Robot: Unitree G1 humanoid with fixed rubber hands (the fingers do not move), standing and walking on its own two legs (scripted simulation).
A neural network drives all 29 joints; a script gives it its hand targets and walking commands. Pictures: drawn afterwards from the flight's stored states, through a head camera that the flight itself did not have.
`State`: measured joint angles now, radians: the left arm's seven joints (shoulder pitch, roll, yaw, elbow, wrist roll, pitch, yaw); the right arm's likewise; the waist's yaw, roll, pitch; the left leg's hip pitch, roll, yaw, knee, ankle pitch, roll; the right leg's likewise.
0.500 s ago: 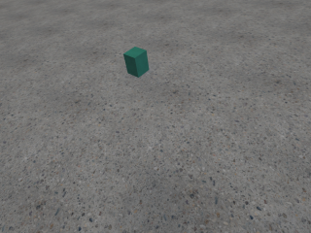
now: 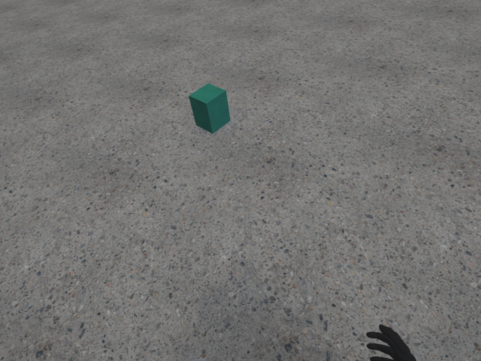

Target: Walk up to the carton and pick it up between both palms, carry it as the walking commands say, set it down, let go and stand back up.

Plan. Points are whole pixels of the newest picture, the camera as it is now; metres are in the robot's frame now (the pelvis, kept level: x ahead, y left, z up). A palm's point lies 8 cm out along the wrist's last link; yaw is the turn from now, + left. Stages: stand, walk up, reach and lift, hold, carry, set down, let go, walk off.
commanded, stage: walk up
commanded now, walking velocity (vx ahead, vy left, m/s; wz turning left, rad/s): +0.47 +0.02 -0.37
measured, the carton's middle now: (210, 108) +1.76 +0.30 -0.67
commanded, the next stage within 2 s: none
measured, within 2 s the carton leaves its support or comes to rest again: neither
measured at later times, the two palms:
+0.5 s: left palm (148, 286) +0.31 +0.24 -0.14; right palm out of the picture +0.16 -0.23 -0.16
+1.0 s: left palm (161, 280) +0.32 +0.21 -0.13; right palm (389, 249) +0.37 -0.29 -0.13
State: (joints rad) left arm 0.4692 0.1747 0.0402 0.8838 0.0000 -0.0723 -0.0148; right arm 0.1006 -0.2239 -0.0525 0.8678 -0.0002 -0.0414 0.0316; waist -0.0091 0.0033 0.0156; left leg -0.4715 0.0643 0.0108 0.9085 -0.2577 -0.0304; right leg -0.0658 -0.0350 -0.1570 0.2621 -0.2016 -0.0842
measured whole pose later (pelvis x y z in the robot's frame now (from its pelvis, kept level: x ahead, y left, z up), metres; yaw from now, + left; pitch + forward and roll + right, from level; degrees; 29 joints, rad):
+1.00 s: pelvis +0.29 -0.02 -0.01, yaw -8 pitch +2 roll +1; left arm 0.40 0.17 0.04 0.91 0.00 -0.06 0.00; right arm 0.12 -0.23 -0.05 0.91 0.00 -0.03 0.02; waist -0.01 0.01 0.01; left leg -0.38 0.08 0.11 0.60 -0.33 -0.06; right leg -0.19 -0.02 -0.15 0.31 -0.15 -0.06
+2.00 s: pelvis +0.48 -0.08 -0.02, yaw -18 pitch -2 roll +0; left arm 0.33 0.21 0.04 0.91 0.00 -0.03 0.00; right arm 0.23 -0.23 -0.05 0.88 0.00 -0.03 0.02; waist -0.01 0.00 0.01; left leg -0.26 0.10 0.14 0.51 -0.21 -0.01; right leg -0.36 -0.06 -0.15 0.93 -0.38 -0.04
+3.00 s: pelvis +0.64 -0.23 -0.01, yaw -24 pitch +0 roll +3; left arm 0.43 0.20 0.04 0.91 0.00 -0.07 0.00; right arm 0.23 -0.25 -0.05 0.95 0.00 0.02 0.04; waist -0.01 0.01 0.01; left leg -0.48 0.10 0.08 0.93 -0.20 -0.04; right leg 0.03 0.01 -0.15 0.22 -0.26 -0.09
